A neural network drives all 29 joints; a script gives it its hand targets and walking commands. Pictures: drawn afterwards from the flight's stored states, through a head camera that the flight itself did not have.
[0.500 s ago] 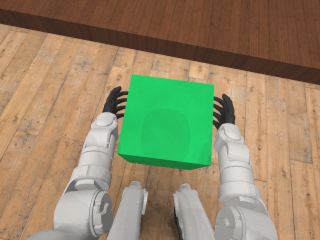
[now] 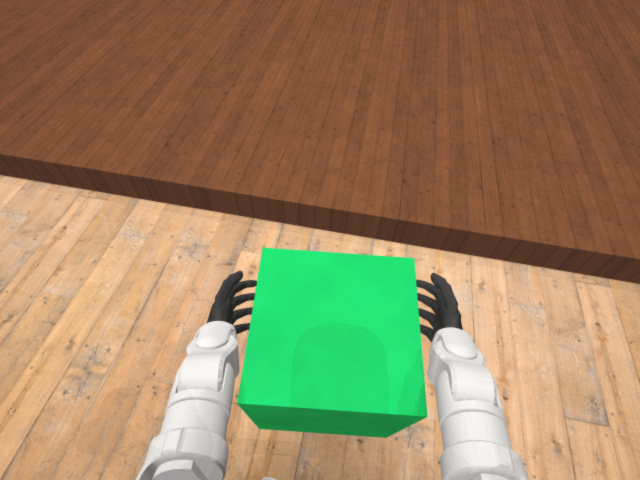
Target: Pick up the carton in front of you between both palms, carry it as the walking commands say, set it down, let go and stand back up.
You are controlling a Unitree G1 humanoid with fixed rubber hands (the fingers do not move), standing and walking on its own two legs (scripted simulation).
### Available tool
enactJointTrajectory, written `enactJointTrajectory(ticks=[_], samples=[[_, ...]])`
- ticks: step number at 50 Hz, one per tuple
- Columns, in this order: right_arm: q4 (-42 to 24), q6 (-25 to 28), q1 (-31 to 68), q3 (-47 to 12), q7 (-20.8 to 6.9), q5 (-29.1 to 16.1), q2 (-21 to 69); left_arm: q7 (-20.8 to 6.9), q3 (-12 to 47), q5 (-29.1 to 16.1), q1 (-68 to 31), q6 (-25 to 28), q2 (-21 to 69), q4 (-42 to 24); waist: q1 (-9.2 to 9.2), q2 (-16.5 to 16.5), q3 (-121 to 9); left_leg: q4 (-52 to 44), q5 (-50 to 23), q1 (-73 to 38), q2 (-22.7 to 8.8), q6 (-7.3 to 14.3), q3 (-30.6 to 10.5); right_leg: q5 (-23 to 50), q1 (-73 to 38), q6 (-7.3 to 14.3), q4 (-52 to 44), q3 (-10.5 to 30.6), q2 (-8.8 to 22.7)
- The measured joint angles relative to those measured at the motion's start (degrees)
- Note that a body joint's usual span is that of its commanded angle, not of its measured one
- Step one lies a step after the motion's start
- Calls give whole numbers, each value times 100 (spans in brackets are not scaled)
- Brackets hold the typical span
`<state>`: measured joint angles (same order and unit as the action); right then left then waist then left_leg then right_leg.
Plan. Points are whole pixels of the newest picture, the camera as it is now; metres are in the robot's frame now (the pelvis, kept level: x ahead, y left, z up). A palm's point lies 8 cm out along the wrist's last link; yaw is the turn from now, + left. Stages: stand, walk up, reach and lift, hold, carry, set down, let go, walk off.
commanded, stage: reach and lift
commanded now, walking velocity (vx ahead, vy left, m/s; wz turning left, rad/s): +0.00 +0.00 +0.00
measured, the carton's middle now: (329, 351) +0.32 +0.00 -0.10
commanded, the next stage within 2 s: hold in 1.26 s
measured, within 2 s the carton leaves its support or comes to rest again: neither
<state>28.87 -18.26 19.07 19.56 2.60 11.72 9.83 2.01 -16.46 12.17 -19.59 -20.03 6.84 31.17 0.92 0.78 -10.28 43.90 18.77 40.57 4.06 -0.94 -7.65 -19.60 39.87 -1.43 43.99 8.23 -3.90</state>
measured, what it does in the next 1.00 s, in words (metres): stands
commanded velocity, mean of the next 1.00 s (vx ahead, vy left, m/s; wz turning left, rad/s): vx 0.00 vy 0.00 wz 0.00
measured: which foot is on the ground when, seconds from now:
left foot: down 0.00-1.00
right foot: down 0.00-1.00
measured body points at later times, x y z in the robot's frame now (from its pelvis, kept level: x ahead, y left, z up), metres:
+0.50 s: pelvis +0.00 +0.00 +0.04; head -0.04 +0.00 +0.48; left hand +0.30 +0.15 +0.05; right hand +0.31 -0.16 +0.06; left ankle +0.02 +0.13 -0.71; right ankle +0.01 -0.13 -0.71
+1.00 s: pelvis +0.01 +0.00 +0.04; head -0.03 +0.00 +0.49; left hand +0.31 +0.15 +0.06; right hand +0.32 -0.15 +0.07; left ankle +0.02 +0.13 -0.71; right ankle +0.01 -0.13 -0.71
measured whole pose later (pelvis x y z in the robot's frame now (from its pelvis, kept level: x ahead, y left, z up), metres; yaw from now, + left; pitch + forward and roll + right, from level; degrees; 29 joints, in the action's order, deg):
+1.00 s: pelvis +0.01 +0.00 +0.04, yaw +0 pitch -4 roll +0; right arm 20.5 -36.2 18.3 16.4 -0.5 17.8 9.6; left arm 0.6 -14.4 17.4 -16.5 -38.7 9.1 19.5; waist 0.1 0.5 -1.2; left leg 20.9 10.8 6.3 2.3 -0.5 -7.2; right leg -11.5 6.0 -0.7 21.4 8.5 -2.1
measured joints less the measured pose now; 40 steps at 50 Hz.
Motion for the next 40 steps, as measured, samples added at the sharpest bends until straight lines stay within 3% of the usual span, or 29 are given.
enactJointTrajectory(ticks=[10,16,23,40], samples=[[-467,-792,-403,-384,-101,61,-112,93,282,77,593,-816,159,-735,-63,-6,266,-1439,-463,-2008,-101,20,-16,453,-1971,55,-1386,56,94],[-553,-1327,-326,-409,-172,322,-94,-8,273,280,538,-1370,167,-848,-77,-38,454,-1907,-638,-2826,-142,19,-35,628,-2788,83,-1848,44,121],[-420,-1540,-23,-167,-261,619,-10,-135,29,557,251,-1590,236,-726,-88,-47,749,-1897,-683,-3027,-151,8,-36,670,-2990,89,-1837,17,117],[-631,-1629,122,-93,-319,689,38,-187,-19,636,113,-1699,278,-962,-88,-28,960,-2072,-771,-3201,-169,26,24,778,-3165,69,-2035,25,145]])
